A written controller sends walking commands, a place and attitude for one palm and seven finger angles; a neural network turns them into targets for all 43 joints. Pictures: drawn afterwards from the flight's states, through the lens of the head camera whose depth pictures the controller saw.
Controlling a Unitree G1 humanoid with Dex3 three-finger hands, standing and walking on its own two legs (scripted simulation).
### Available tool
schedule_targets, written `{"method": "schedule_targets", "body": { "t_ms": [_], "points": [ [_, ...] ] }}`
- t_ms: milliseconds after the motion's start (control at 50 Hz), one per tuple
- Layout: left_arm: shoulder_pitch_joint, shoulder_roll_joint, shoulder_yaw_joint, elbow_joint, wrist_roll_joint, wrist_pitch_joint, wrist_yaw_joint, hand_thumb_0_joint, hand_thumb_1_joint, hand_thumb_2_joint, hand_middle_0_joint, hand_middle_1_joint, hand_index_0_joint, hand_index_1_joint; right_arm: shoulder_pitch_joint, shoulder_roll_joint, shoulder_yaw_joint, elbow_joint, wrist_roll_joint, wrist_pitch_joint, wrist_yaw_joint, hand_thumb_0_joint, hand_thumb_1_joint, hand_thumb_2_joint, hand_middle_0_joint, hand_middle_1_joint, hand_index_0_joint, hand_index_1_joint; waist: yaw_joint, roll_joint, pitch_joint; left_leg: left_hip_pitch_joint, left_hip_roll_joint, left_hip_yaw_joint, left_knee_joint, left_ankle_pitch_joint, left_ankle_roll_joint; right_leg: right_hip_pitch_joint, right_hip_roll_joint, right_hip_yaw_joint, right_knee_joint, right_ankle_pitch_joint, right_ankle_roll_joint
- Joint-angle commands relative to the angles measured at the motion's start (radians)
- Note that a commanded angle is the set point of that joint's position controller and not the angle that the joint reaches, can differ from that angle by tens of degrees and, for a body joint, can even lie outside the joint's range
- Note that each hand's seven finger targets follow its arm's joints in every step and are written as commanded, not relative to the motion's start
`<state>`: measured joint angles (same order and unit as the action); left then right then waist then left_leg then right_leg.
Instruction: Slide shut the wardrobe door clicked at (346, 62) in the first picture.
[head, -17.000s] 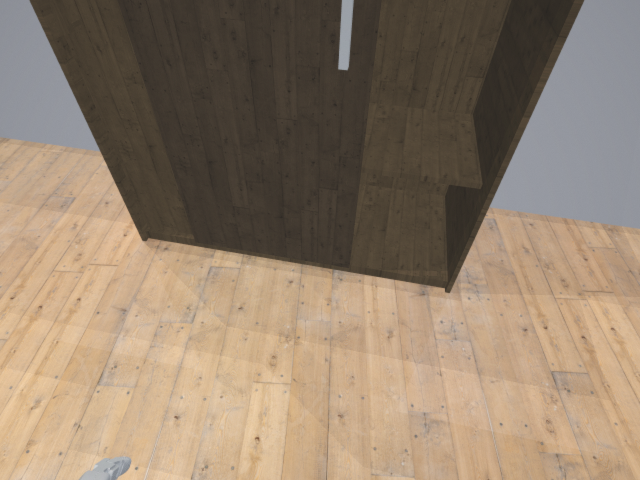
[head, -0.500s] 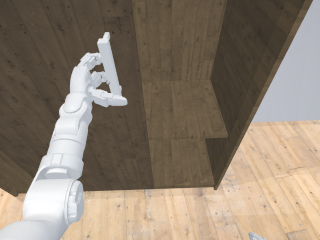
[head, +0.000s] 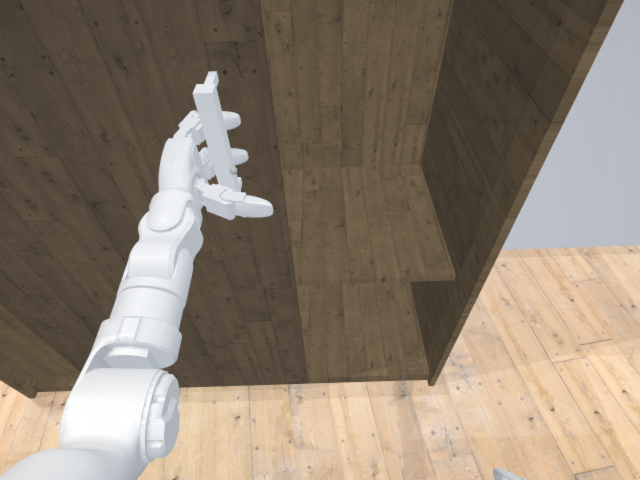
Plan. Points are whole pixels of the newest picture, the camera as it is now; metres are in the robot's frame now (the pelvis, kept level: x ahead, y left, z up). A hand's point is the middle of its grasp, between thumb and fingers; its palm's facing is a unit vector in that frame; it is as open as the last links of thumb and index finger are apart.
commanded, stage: slide the fingers in behind the handle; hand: left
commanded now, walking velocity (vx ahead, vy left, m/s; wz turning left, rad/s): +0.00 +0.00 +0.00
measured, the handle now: (224, 146) +0.50 +0.13 +0.18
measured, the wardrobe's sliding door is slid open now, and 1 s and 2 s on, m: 0.38 0.38 0.38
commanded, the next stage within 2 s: grip the handle and tug to test in 0.68 s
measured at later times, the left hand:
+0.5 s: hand (236, 170) +0.44 +0.10 +0.18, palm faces +0.04 -1.00 +0.00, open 14.2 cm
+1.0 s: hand (234, 169) +0.44 +0.11 +0.18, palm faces +0.03 -1.00 +0.01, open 12.9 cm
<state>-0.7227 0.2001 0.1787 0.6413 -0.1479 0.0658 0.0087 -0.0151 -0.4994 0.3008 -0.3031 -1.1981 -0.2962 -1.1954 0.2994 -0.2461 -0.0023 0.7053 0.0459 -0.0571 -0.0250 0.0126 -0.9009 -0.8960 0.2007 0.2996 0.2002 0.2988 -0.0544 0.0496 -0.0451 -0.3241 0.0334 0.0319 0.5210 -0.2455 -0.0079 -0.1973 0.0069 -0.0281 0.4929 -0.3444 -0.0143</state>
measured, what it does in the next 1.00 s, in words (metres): stands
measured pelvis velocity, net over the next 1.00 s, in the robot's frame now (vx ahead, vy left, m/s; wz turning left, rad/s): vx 0.00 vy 0.00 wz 0.01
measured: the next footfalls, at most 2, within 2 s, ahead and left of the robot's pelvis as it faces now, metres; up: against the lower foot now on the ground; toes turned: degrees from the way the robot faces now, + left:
none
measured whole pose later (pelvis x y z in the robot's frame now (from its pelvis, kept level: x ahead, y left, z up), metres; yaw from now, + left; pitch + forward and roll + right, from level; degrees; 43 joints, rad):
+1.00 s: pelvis +0.00 +0.00 +0.00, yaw +0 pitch +2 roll +0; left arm -0.74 0.19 0.16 0.64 -0.15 0.08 0.03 -0.01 -0.32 0.38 -0.31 -1.22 -0.31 -1.22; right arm 0.28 -0.24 0.00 0.71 0.04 -0.05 -0.03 0.01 -0.90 -0.90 0.20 0.30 0.20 0.30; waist -0.05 0.04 -0.04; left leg -0.32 0.03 0.03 0.51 -0.24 -0.01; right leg -0.19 0.00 -0.03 0.48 -0.34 -0.01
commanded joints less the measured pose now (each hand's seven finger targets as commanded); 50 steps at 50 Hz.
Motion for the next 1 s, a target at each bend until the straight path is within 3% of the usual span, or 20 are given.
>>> {"method": "schedule_targets", "body": {
  "t_ms": [0, 60, 120, 220, 300, 380, 500, 560, 620, 700, 760, 860, 880, 940, 980],
  "points": [
    [-0.517, 0.160, 0.020, -0.254, -0.001, -0.063, 0.012, 0.000, -0.500, 0.300, -0.300, -1.200, -0.300, -1.200, -0.047, -0.122, -0.037, -0.127, 0.001, -0.043, -0.014, 0.000, -0.900, -0.900, 0.200, 0.300, 0.200, 0.300, -0.006, -0.051, -0.301, 0.269, -0.034, -0.008, -0.005, 0.307, 0.052, -0.041, 0.025, -0.004, -0.057, 0.464, 0.003],
    [-0.511, 0.163, 0.031, -0.249, -0.003, -0.065, 0.018, 0.000, -0.500, 0.300, -0.300, -1.200, -0.300, -1.200, -0.046, -0.120, -0.039, -0.123, -0.001, -0.045, -0.014, 0.000, -0.900, -0.900, 0.200, 0.300, 0.200, 0.300, -0.003, -0.076, -0.314, 0.271, -0.035, -0.006, -0.005, 0.317, 0.052, -0.028, 0.025, -0.004, -0.054, 0.487, 0.005],
    [-0.506, 0.143, 0.012, -0.265, 0.002, -0.072, 0.018, 0.000, -0.500, 0.300, -0.300, -1.200, -0.300, -1.200, -0.049, -0.117, -0.039, -0.127, -0.002, -0.046, -0.011, 0.000, -0.900, -0.900, 0.200, 0.300, 0.200, 0.300, 0.001, -0.059, -0.332, 0.279, -0.037, -0.005, -0.003, 0.325, 0.051, -0.021, 0.026, -0.003, -0.051, 0.494, 0.003],
    [-0.496, 0.120, -0.006, -0.248, -0.003, -0.073, 0.016, 0.000, -0.500, 0.300, -0.300, -1.200, -0.300, -1.200, -0.054, -0.119, -0.039, -0.125, 0.002, -0.050, -0.009, 0.000, -0.900, -0.900, 0.200, 0.300, 0.200, 0.300, -0.006, -0.081, -0.303, 0.273, -0.036, -0.003, -0.004, 0.304, 0.054, -0.034, 0.027, -0.003, -0.060, 0.483, 0.006],
    [-0.516, 0.095, -0.035, -0.263, -0.001, -0.076, 0.015, 0.000, -0.500, 0.300, -0.300, -1.200, -0.300, -1.200, -0.060, -0.116, -0.038, -0.126, 0.002, -0.053, -0.008, 0.000, -0.900, -0.900, 0.200, 0.300, 0.200, 0.300, -0.010, -0.058, -0.302, 0.282, -0.039, -0.006, -0.003, 0.305, 0.054, -0.042, 0.025, -0.004, -0.060, 0.478, 0.003],
    [-0.527, 0.142, 0.002, -0.256, -0.003, -0.075, 0.017, 0.000, -0.500, 0.300, -0.300, -1.200, -0.300, -1.200, -0.053, -0.122, -0.038, -0.117, -0.003, -0.051, -0.011, 0.000, -0.900, -0.900, 0.200, 0.300, 0.200, 0.300, -0.004, -0.076, -0.307, 0.274, -0.040, -0.006, -0.005, 0.309, 0.054, -0.022, 0.022, -0.002, -0.061, 0.488, 0.003],
    [-0.483, 0.120, -0.005, -0.285, -0.010, -0.076, 0.005, 0.000, -0.500, 0.300, -0.300, -1.200, -0.300, -1.200, -0.061, -0.117, -0.038, -0.129, -0.002, -0.053, -0.008, 0.000, -0.900, -0.900, 0.200, 0.300, 0.200, 0.300, 0.005, -0.075, -0.335, 0.291, -0.040, -0.006, -0.002, 0.357, 0.053, -0.005, 0.023, -0.006, -0.049, 0.539, 0.003],
    [-0.504, 0.098, -0.026, -0.294, -0.009, -0.073, 0.005, 0.000, -0.500, 0.300, -0.300, -1.200, -0.300, -1.200, -0.065, -0.114, -0.038, -0.129, 0.000, -0.054, -0.007, 0.000, -0.900, -0.900, 0.200, 0.300, 0.200, 0.300, -0.005, -0.075, -0.313, 0.295, -0.039, -0.006, -0.004, 0.341, 0.053, -0.027, 0.025, -0.008, -0.055, 0.517, 0.005],
    [-0.499, 0.131, -0.003, -0.253, -0.006, -0.061, 0.011, 0.000, -0.500, 0.300, -0.300, -1.200, -0.300, -1.200, -0.062, -0.120, -0.036, -0.122, 0.002, -0.048, -0.010, 0.000, -0.900, -0.900, 0.200, 0.300, 0.200, 0.300, -0.003, -0.081, -0.276, 0.266, -0.039, -0.004, -0.007, 0.310, 0.054, -0.036, 0.025, -0.004, -0.062, 0.493, 0.006],
    [-0.501, 0.134, 0.005, -0.270, -0.003, -0.060, 0.015, 0.000, -0.500, 0.300, -0.300, -1.200, -0.300, -1.200, -0.062, -0.117, -0.036, -0.126, -0.001, -0.047, -0.010, 0.000, -0.900, -0.900, 0.200, 0.300, 0.200, 0.300, 0.003, -0.043, -0.310, 0.287, -0.039, -0.009, -0.007, 0.327, 0.051, -0.030, 0.023, -0.005, -0.058, 0.485, 0.001],
    [-0.512, 0.109, -0.016, -0.270, -0.004, -0.056, 0.013, 0.000, -0.500, 0.300, -0.300, -1.200, -0.300, -1.200, -0.062, -0.115, -0.037, -0.128, -0.002, -0.044, -0.011, 0.000, -0.900, -0.900, 0.200, 0.300, 0.200, 0.300, -0.004, -0.061, -0.317, 0.295, -0.038, -0.008, -0.004, 0.340, 0.051, -0.032, 0.024, -0.006, -0.055, 0.500, 0.003],
    [-0.517, 0.128, 0.001, -0.266, -0.007, -0.057, 0.016, 0.000, -0.267, 0.400, -0.325, -1.233, -0.325, -1.233, -0.060, -0.118, -0.038, -0.127, -0.002, -0.044, -0.011, 0.000, -0.900, -0.900, 0.200, 0.300, 0.200, 0.300, -0.005, -0.082, -0.313, 0.286, -0.036, -0.010, -0.008, 0.325, 0.051, -0.032, 0.025, -0.007, -0.059, 0.484, 0.005],
    [-0.493, 0.150, 0.021, -0.250, -0.006, -0.057, 0.018, 0.000, -0.220, 0.420, -0.330, -1.240, -0.330, -1.240, -0.059, -0.120, -0.037, -0.123, -0.004, -0.040, -0.013, 0.000, -0.900, -0.900, 0.200, 0.300, 0.200, 0.300, 0.005, -0.099, -0.309, 0.272, -0.037, -0.009, -0.009, 0.321, 0.052, -0.014, 0.024, -0.006, -0.062, 0.479, 0.003],
    [-0.531, 0.126, -0.004, -0.232, -0.003, -0.057, 0.015, 0.000, -0.080, 0.480, -0.345, -1.260, -0.345, -1.260, -0.056, -0.117, -0.034, -0.121, -0.002, -0.041, -0.014, 0.000, -0.900, -0.900, 0.200, 0.300, 0.200, 0.300, -0.010, -0.078, -0.275, 0.264, -0.037, -0.009, -0.011, 0.296, 0.052, -0.050, 0.026, -0.005, -0.065, 0.455, 0.005],
    [-0.531, 0.156, 0.017, -0.195, -0.001, -0.054, 0.018, 0.000, 0.013, 0.520, -0.355, -1.273, -0.355, -1.273, -0.050, -0.122, -0.033, -0.112, -0.003, -0.036, -0.016, 0.000, -0.900, -0.900, 0.200, 0.300, 0.200, 0.300, -0.007, -0.076, -0.260, 0.247, -0.036, -0.009, -0.013, 0.272, 0.050, -0.048, 0.023, -0.003, -0.072, 0.422, 0.002]
  ]
}}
